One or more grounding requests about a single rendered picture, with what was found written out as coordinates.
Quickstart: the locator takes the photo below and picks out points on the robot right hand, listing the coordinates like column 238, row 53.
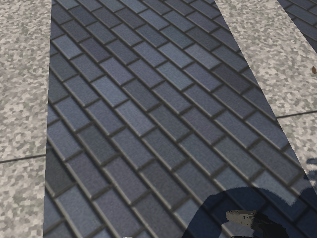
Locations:
column 258, row 222

